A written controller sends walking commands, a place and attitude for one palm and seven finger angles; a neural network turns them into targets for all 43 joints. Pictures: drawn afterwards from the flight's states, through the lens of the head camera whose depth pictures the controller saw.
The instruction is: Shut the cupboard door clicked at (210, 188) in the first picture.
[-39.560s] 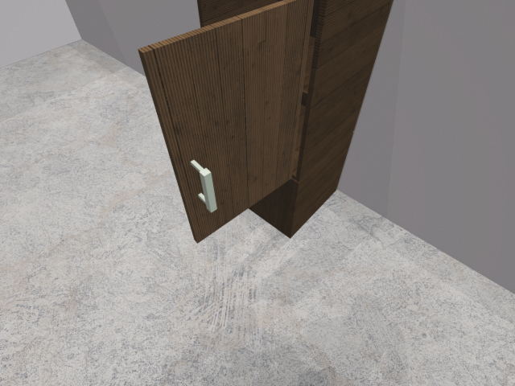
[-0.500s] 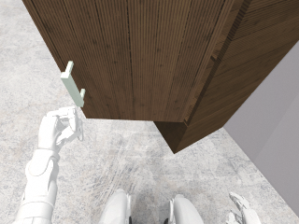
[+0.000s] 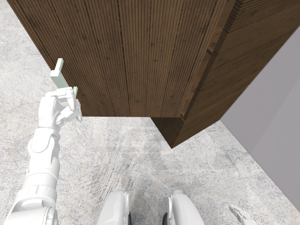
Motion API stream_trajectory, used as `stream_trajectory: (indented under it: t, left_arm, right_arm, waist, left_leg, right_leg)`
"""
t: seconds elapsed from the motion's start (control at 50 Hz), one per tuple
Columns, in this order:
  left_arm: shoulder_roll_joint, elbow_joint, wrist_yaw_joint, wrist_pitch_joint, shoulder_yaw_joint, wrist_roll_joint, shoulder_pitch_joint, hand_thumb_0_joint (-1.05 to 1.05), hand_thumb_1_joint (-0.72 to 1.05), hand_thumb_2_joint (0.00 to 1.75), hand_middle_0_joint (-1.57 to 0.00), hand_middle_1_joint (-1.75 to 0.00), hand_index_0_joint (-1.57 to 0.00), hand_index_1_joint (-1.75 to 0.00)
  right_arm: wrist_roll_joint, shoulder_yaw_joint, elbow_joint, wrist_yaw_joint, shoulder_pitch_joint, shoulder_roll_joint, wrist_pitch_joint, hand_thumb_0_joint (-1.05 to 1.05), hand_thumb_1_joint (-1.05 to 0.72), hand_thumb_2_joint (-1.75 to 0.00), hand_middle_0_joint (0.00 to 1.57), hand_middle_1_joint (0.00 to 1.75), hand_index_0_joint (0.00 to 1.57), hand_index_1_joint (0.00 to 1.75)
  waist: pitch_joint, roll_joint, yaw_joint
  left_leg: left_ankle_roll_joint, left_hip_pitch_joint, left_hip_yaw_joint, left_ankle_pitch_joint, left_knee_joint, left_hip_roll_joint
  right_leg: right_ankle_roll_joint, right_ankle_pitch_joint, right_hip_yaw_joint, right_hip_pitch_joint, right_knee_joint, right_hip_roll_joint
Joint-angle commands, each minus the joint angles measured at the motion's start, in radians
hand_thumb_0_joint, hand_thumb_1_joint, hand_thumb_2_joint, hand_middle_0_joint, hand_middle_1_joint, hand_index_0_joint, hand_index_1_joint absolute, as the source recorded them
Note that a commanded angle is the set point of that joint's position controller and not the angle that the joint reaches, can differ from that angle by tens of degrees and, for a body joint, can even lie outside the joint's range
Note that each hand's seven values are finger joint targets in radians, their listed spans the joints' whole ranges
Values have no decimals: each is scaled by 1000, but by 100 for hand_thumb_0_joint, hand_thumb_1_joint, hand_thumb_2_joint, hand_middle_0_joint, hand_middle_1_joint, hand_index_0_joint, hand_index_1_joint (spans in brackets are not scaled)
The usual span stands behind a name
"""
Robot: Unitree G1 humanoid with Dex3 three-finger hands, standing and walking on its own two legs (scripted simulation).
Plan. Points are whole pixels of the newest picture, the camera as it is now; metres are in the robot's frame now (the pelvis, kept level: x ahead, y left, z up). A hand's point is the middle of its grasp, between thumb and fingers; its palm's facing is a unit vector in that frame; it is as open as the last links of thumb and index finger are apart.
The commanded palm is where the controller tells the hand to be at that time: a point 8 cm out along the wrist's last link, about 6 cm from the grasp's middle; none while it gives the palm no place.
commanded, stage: bring the fist close to the handle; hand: left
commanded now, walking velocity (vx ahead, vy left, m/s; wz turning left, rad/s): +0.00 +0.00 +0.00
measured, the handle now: (66, 83) +0.48 +0.24 +0.03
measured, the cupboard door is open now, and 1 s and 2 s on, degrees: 59 51 39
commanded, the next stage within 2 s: push the door shut along its arc in 0.20 s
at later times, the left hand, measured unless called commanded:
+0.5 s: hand (78, 107) +0.41 +0.20 +0.03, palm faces -0.02 -1.00 -0.05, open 3.1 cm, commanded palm +0.39 +0.25 +0.04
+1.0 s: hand (80, 90) +0.46 +0.20 +0.04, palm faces -0.15 -0.99 -0.04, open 3.1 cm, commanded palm +0.46 +0.23 +0.04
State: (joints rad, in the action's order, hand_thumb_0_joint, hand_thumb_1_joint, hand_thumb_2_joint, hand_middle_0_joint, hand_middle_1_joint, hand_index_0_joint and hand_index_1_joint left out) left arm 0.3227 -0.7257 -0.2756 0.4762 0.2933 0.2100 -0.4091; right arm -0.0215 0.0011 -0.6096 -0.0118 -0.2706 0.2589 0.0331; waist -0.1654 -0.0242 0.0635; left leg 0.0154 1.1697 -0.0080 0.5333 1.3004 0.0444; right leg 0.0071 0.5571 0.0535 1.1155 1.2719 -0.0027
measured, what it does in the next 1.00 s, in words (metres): stands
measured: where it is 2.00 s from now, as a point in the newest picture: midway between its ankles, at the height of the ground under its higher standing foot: outside the picture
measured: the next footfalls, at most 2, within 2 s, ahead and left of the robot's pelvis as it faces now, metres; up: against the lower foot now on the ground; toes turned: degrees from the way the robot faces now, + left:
none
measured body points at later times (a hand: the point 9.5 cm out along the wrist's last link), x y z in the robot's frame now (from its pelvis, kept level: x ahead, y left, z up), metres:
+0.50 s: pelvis +0.00 -0.01 +0.00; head +0.11 +0.00 +0.43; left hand +0.40 +0.25 +0.04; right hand +0.11 -0.27 -0.12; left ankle +0.04 +0.11 -0.62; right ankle +0.02 -0.12 -0.62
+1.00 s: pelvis -0.02 +0.00 -0.02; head +0.12 +0.03 +0.41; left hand +0.46 +0.25 +0.04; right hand +0.04 -0.27 -0.13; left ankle +0.04 +0.11 -0.62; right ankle +0.02 -0.12 -0.62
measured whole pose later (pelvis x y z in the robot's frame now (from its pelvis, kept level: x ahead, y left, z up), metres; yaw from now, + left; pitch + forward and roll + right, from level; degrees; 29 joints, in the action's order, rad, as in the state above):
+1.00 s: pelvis -0.02 +0.00 -0.02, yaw +0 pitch +26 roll -4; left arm 0.50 -1.08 -0.44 0.44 0.31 0.17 -0.81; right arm -0.03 -0.02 -0.67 -0.02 -0.30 0.28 0.02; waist -0.15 -0.03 0.12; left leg 0.02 1.31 0.03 0.52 1.38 0.05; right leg 0.01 0.55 0.08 1.23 1.33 0.00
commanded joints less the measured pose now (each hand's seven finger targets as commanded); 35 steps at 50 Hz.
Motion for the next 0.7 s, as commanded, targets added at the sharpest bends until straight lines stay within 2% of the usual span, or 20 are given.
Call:
stream_trajectory:
  t: [0.0, 0.04, 0.08, 0.12, 0.16, 0.18, 0.22, 0.3, 0.34, 0.38, 0.42, 0.46, 0.48, 0.52, 0.54, 0.56, 0.58, 0.6, 0.64, 0.68]
  left_arm:
    - [183, 202, 12, 81, 44, 15, -252, 0, 90, 90, -130, -150, -130, -150]
    - [206, 211, 22, 95, 58, 9, -298, 0, 90, 90, -130, -150, -130, -150]
    - [182, 207, 24, 101, 40, 9, -297, 0, 90, 90, -130, -150, -130, -150]
    - [226, 195, 23, 107, 69, 4, -302, 0, 90, 90, -130, -150, -130, -150]
    - [195, 173, 18, 106, 42, 0, -299, 0, 90, 90, -130, -150, -130, -150]
    - [175, 172, 13, 103, 22, 3, -312, 0, 90, 90, -130, -150, -130, -150]
    - [214, 165, 10, 99, 58, 10, -302, 0, 90, 90, -130, -150, -130, -150]
    - [204, 160, -11, 92, 52, 18, -282, 0, 90, 90, -130, -150, -130, -150]
    - [246, 129, -25, 92, 70, 13, -346, 0, 90, 90, -130, -150, -130, -150]
    - [245, 95, -44, 92, 61, 8, -392, 0, 90, 90, -130, -150, -130, -150]
    - [239, 111, -61, 102, 37, 11, -493, 0, 90, 90, -130, -150, -130, -150]
    - [281, 44, -78, 96, 69, 13, -500, 0, 90, 90, -130, -150, -130, -150]
    - [274, 35, -90, 93, 62, 13, -512, 0, 90, 90, -130, -150, -130, -150]
    - [324, -10, -109, 84, 93, 14, -528, 0, 90, 90, -130, -150, -130, -150]
    - [312, -26, -120, 77, 79, 11, -552, 0, 90, 90, -130, -150, -130, -150]
    - [317, -49, -130, 68, 79, 12, -566, 0, 90, 90, -130, -150, -130, -150]
    - [344, -61, -136, 62, 92, 7, -593, 0, 90, 90, -130, -150, -130, -150]
    - [338, -73, -142, 55, 82, 6, -614, 0, 90, 90, -130, -150, -130, -150]
    - [346, -67, -156, 55, 85, 8, -650, 0, 90, 90, -130, -150, -130, -150]
    - [356, -83, -169, 44, 89, 11, -648, 0, 90, 90, -130, -150, -130, -150]
  right_arm:
    - [0, 66, 104, -12, -49, 163, 26, 0, -90, -90, 20, 30, 20, 30]
    - [3, 65, 96, -18, -50, 163, 25, 0, -90, -90, 20, 30, 20, 30]
    - [4, 62, 95, -18, -46, 158, 24, 0, -90, -90, 20, 30, 20, 30]
    - [3, 63, 93, -24, -53, 163, 24, 0, -90, -90, 20, 30, 20, 30]
    - [3, 60, 90, -23, -45, 157, 23, 0, -90, -90, 20, 30, 20, 30]
    - [3, 60, 91, -21, -42, 157, 23, 0, -90, -90, 20, 30, 20, 30]
    - [3, 61, 91, -25, -50, 163, 23, 0, -90, -90, 20, 30, 20, 30]
    - [0, 60, 96, -22, -42, 156, 20, 0, -90, -90, 20, 30, 20, 30]
    - [-2, 56, 83, -27, -47, 159, 18, 0, -90, -90, 20, 30, 20, 30]
    - [-4, 55, 80, -30, -47, 159, 18, 0, -90, -90, 20, 30, 20, 30]
    - [-4, 55, 73, -36, -54, 161, 27, 0, -90, -90, 20, 30, 20, 30]
    - [-5, 52, 61, -37, -57, 168, 25, 0, -90, -90, 20, 30, 20, 30]
    - [-5, 53, 61, -37, -57, 166, 26, 0, -90, -90, 20, 30, 20, 30]
    - [-5, 48, 59, -38, -70, 171, 25, 0, -90, -90, 20, 30, 20, 30]
    - [-7, 46, 57, -37, -65, 168, 24, 0, -90, -90, 20, 30, 20, 30]
    - [-9, 46, 55, -36, -70, 170, 23, 0, -90, -90, 20, 30, 20, 30]
    - [-9, 45, 56, -37, -72, 176, 21, 0, -90, -90, 20, 30, 20, 30]
    - [-10, 44, 56, -36, -76, 176, 21, 0, -90, -90, 20, 30, 20, 30]
    - [-9, 48, 52, -36, -88, 183, 23, 0, -90, -90, 20, 30, 20, 30]
    - [-10, 46, 54, -32, -96, 185, 20, 0, -90, -90, 20, 30, 20, 30]
  waist:
    - [-417, -40, -10]
    - [-424, -35, -4]
    - [-416, -32, 0]
    - [-417, -26, -2]
    - [-401, -47, -5]
    - [-399, -52, 4]
    - [-420, -44, -4]
    - [-432, -35, -8]
    - [-408, -26, 8]
    - [-386, -13, 18]
    - [-411, -50, 38]
    - [-410, -46, 29]
    - [-428, -47, 33]
    - [-436, -42, 30]
    - [-436, -54, 37]
    - [-419, -38, 41]
    - [-417, -48, 43]
    - [-422, -49, 48]
    - [-475, -66, 52]
    - [-479, -73, 48]
  left_leg:
    - [-2, -349, 58, -258, -181, -23]
    - [1, -341, 56, -262, -174, -25]
    - [3, -332, 52, -246, -176, -27]
    - [6, -318, 50, -240, -168, -28]
    - [2, -321, 49, -225, -176, -28]
    - [3, -325, 48, -213, -176, -29]
    - [6, -320, 47, -233, -167, -30]
    - [8, -304, 35, -254, -161, -32]
    - [11, -272, 36, -245, -147, -31]
    - [13, -256, 37, -212, -144, -30]
    - [17, -283, 42, -226, -126, -31]
    - [12, -284, 51, -220, -126, -27]
    - [15, -280, 47, -230, -117, -28]
    - [18, -252, 45, -242, -102, -30]
    - [18, -247, 43, -240, -97, -28]
    - [19, -231, 45, -225, -96, -27]
    - [19, -227, 50, -217, -94, -25]
    - [21, -222, 51, -214, -90, -27]
    - [20, -268, 61, -248, -83, -23]
    - [19, -265, 61, -257, -82, -23]
  right_leg:
    - [20, -256, -25, -178, -162, 25]
    - [19, -269, -31, -187, -160, 23]
    - [17, -259, -32, -195, -166, 23]
    - [19, -254, -38, -200, -165, 26]
    - [19, -241, -39, -190, -170, 23]
    - [17, -231, -38, -179, -175, 22]
    - [20, -251, -42, -203, -171, 26]
    - [15, -292, -54, -240, -174, 20]
    - [14, -293, -61, -234, -169, 19]
    - [14, -257, -66, -220, -177, 21]
    - [16, -264, -66, -190, -166, 22]
    - [20, -246, -61, -177, -165, 23]
    - [18, -261, -66, -184, -162, 22]
    - [21, -273, -73, -198, -153, 25]
    - [18, -274, -76, -186, -153, 23]
    - [18, -257, -75, -184, -157, 24]
    - [20, -242, -71, -168, -152, 26]
    - [20, -237, -72, -163, -149, 27]
    - [22, -260, -61, -141, -134, 29]
    - [24, -264, -61, -145, -135, 29]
